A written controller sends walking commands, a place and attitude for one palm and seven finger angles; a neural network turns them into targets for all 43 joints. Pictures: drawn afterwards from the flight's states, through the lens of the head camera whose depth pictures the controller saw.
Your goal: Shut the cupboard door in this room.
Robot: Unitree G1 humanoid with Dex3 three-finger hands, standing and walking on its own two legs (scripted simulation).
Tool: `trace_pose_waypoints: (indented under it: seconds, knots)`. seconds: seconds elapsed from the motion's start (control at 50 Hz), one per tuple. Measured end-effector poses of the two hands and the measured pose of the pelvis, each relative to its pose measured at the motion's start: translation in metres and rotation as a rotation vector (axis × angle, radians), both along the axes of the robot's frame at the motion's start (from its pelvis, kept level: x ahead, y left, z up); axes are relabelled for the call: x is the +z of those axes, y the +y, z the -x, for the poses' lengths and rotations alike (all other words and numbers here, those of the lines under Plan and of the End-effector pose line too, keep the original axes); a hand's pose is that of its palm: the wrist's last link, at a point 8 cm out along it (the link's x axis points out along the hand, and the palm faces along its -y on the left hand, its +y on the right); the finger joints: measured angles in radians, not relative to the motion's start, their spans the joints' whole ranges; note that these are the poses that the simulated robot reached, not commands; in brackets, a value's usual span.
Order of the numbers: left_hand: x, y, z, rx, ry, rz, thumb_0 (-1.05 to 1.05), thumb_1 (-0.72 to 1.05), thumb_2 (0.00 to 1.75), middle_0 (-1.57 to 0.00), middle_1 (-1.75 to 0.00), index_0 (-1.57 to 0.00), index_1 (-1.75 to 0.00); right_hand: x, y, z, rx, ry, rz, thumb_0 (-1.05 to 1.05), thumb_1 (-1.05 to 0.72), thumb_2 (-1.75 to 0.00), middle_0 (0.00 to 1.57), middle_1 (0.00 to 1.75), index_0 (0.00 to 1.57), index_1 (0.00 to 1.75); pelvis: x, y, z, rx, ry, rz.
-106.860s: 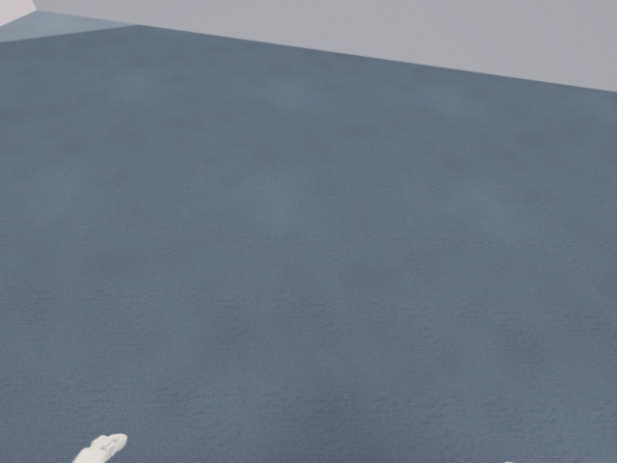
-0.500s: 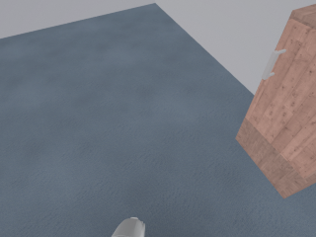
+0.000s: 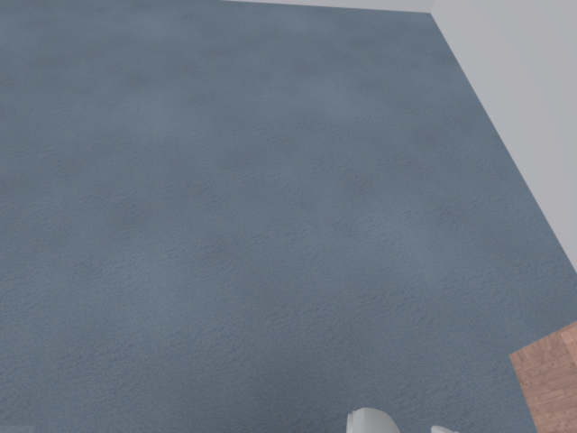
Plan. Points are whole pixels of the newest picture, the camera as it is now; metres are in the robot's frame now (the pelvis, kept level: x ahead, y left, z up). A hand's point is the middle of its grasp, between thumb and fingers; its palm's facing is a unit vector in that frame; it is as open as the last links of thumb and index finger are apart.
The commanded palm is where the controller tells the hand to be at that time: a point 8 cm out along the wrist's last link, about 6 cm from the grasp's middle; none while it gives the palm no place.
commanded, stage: walk to a spot facing it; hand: left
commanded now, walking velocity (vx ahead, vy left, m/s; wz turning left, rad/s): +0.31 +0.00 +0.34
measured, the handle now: out of the picture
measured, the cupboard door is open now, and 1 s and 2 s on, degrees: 1 1 1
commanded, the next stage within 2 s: turn to face it in 0.18 s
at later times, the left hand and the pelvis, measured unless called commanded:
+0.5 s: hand (223, 323) +0.30 +0.14 -0.16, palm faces +0.09 -0.98 -0.20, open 7.4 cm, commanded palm none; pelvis +0.21 -0.04 +0.00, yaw +5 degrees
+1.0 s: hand (198, 331) +0.29 +0.18 -0.16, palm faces -0.01 -0.98 -0.20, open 7.4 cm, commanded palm none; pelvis +0.27 +0.00 +0.01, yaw -9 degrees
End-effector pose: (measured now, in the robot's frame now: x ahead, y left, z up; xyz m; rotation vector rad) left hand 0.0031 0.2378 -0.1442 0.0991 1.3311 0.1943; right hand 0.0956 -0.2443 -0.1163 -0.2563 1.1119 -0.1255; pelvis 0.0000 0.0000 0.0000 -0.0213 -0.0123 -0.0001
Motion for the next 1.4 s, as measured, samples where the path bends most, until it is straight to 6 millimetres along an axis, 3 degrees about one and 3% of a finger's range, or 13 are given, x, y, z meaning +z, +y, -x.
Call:
trace_pose_waypoints:
  seconds: [0.08, 0.16, 0.3, 0.4, 0.46, 0.54, 0.72, 0.84, 0.98, 1.08, 1.22, 1.32, 1.4]
  knots:
    - [0.012, 0.006, -0.090, -0.027, -0.171, -0.005, 0.00, 0.91, 0.89, -0.19, -0.30, -0.20, -0.30, 0.004, 0.005, 0.012, -0.041, 0.095, -0.001, 0.00, -0.91, -0.90, 0.20, 0.30, 0.20, 0.30, 0.008, 0.000, -0.029, 0.029, -0.001, 0.012]
    - [0.020, 0.004, -0.157, -0.045, -0.257, -0.002, 0.00, 0.91, 0.89, -0.19, -0.30, -0.20, -0.30, 0.003, 0.008, 0.027, -0.092, 0.200, -0.011, 0.00, -0.91, -0.90, 0.20, 0.30, 0.20, 0.30, 0.010, -0.002, -0.061, 0.054, 0.007, 0.012]
    - [0.021, -0.015, -0.246, -0.080, -0.296, 0.001, 0.00, 0.91, 0.89, -0.19, -0.30, -0.20, -0.30, -0.006, 0.010, 0.041, -0.150, 0.396, -0.038, 0.00, -0.91, -0.90, 0.20, 0.30, 0.20, 0.30, 0.003, -0.012, -0.120, 0.107, 0.032, -0.016]
    - [0.016, -0.034, -0.296, -0.082, -0.306, -0.017, 0.00, 0.91, 0.89, -0.19, -0.30, -0.20, -0.30, -0.018, 0.005, 0.026, -0.159, 0.530, -0.058, 0.00, -0.91, -0.90, 0.20, 0.30, 0.20, 0.30, -0.009, -0.024, -0.172, 0.124, 0.032, -0.039]
    - [0.016, -0.044, -0.297, -0.061, -0.270, -0.029, 0.00, 0.91, 0.89, -0.19, -0.30, -0.20, -0.30, -0.025, -0.004, -0.008, -0.164, 0.531, -0.073, 0.00, -0.91, -0.90, 0.20, 0.30, 0.20, 0.30, -0.007, -0.031, -0.199, 0.105, 0.018, -0.032]
    - [0.018, -0.050, -0.272, -0.008, -0.134, -0.042, 0.00, 0.91, 0.89, -0.20, -0.30, -0.20, -0.30, -0.024, -0.015, -0.082, -0.139, 0.402, -0.086, 0.00, -0.91, -0.90, 0.20, 0.30, 0.20, 0.30, 0.004, -0.041, -0.222, 0.079, 0.014, -0.054]
    - [0.031, -0.040, -0.236, 0.008, 0.080, -0.083, 0.00, 0.93, 0.89, -0.20, -0.30, -0.20, -0.30, -0.023, -0.023, -0.232, -0.078, 0.111, -0.104, 0.00, -0.91, -0.90, 0.20, 0.30, 0.20, 0.30, 0.011, -0.042, -0.245, -0.008, 0.056, -0.047]
    - [0.028, -0.034, -0.244, 0.002, 0.085, -0.056, 0.00, 0.91, 0.89, -0.20, -0.30, -0.20, -0.30, -0.010, -0.020, -0.282, -0.077, 0.007, -0.076, 0.00, -0.91, -0.90, 0.20, 0.30, 0.20, 0.30, 0.011, -0.029, -0.259, -0.068, 0.056, -0.040]
    - [0.014, -0.011, -0.274, -0.068, 0.060, -0.020, 0.00, 0.90, 0.89, -0.20, -0.30, -0.20, -0.30, 0.012, -0.004, -0.310, -0.115, -0.097, -0.039, 0.00, -0.91, -0.90, 0.20, 0.30, 0.20, 0.30, 0.009, -0.005, -0.269, -0.152, 0.055, -0.032]
    - [-0.005, 0.021, -0.315, -0.143, 0.031, -0.010, 0.00, 0.90, 0.89, -0.20, -0.30, -0.20, -0.30, 0.019, 0.011, -0.301, -0.169, -0.156, 0.007, 0.00, -0.91, -0.90, 0.20, 0.30, 0.20, 0.30, -0.002, 0.019, -0.275, -0.212, 0.051, -0.015]
    - [0.010, 0.048, -0.393, -0.304, -0.058, -0.030, 0.00, 0.91, 0.89, -0.19, -0.30, -0.20, -0.30, 0.025, 0.023, -0.228, -0.289, -0.036, 0.049, 0.00, -0.91, -0.90, 0.21, 0.30, 0.20, 0.30, 0.011, 0.037, -0.279, -0.325, 0.028, 0.018]
    - [0.019, 0.044, -0.438, -0.418, -0.090, -0.048, 0.00, 0.91, 0.89, -0.19, -0.30, -0.20, -0.30, 0.021, 0.027, -0.164, -0.427, 0.060, 0.047, 0.00, -0.91, -0.90, 0.21, 0.30, 0.20, 0.30, 0.014, 0.039, -0.281, -0.404, 0.033, 0.028]
    - [0.022, 0.019, -0.467, -0.515, -0.108, -0.044, 0.00, 0.91, 0.89, -0.19, -0.30, -0.19, -0.30, 0.015, 0.033, -0.110, -0.540, 0.141, 0.030, 0.00, -0.91, -0.90, 0.21, 0.30, 0.20, 0.30, 0.012, 0.034, -0.280, -0.464, 0.036, 0.022]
